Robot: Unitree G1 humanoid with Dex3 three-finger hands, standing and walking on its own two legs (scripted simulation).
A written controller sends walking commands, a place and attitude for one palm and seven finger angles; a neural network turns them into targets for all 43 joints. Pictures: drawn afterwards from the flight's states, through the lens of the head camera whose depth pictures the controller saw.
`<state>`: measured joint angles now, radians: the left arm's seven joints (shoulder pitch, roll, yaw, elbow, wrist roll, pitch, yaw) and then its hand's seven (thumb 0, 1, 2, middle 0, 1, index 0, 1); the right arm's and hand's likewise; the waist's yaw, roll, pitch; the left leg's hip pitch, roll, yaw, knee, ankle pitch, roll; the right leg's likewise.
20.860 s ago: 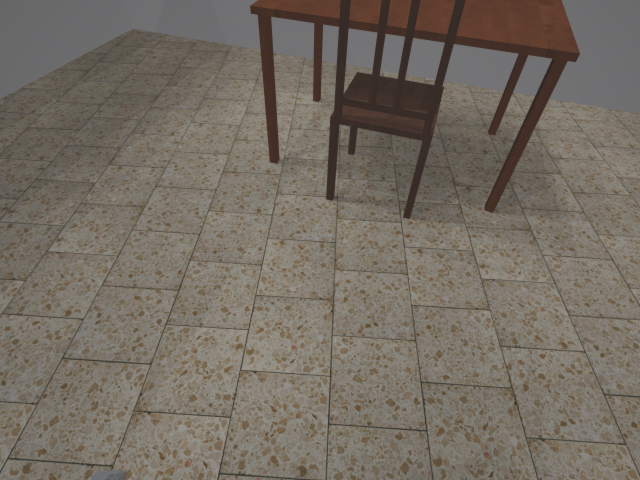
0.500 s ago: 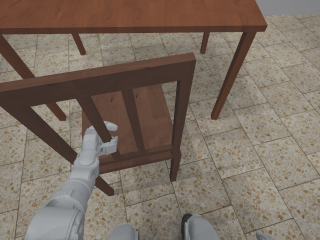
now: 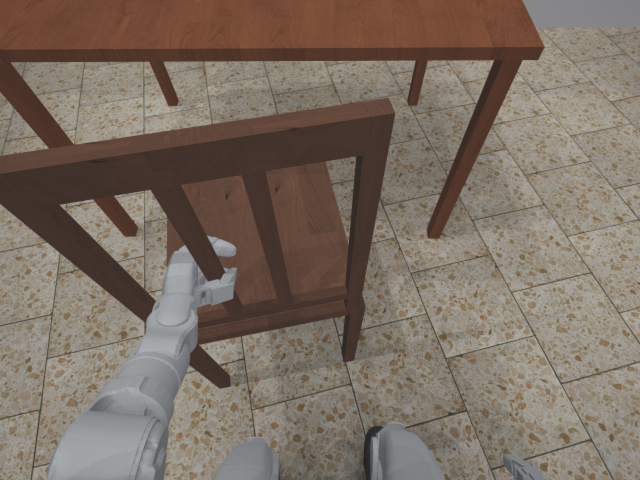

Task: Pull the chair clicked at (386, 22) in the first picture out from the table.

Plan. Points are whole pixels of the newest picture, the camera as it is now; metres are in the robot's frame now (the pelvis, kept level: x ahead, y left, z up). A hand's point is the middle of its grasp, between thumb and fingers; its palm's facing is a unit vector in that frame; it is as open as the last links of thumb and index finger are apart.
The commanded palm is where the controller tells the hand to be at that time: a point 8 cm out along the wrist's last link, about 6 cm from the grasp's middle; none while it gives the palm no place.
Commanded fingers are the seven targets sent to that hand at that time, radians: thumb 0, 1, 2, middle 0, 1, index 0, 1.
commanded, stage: step backward, pulling the chair out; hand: left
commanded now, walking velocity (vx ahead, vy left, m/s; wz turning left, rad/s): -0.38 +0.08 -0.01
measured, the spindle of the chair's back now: (209, 263) +0.39 +0.17 -0.03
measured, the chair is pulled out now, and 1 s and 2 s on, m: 0.31 0.38 0.43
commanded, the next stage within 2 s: none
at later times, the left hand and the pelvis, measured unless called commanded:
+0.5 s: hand (222, 295) +0.35 +0.15 -0.05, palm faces +0.04 -0.98 -0.21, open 5.8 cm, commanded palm +0.34 +0.20 -0.04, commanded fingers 0.00 0.90 0.90 -0.50 -1.45 -0.50 -1.45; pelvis -0.04 +0.01 +0.01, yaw +0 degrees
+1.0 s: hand (211, 336) +0.29 +0.16 -0.05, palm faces +0.04 -0.97 -0.22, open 5.8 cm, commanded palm +0.29 +0.21 -0.04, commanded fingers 0.00 0.90 0.90 -0.50 -1.45 -0.50 -1.45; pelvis -0.08 +0.01 +0.00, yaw -2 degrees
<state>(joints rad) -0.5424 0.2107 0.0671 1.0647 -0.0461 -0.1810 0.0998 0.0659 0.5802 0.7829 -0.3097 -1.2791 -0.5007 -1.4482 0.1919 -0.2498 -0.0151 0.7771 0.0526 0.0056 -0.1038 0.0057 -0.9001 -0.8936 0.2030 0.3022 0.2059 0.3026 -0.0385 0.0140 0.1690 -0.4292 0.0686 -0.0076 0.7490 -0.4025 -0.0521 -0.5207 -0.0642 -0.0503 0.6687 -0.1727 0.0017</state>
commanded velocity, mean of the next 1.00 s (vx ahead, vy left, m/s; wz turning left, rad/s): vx -0.38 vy -0.05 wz -0.01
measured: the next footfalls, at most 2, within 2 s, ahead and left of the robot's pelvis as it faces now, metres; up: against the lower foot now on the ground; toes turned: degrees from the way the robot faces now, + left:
right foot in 0.62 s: +0.05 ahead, -0.13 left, +0.00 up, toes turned -6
left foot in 1.20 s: -0.03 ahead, +0.16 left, +0.00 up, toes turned -1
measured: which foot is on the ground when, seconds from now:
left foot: down 0.00-1.00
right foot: down 0.00-0.52, up 0.54-0.60, down 0.62-1.00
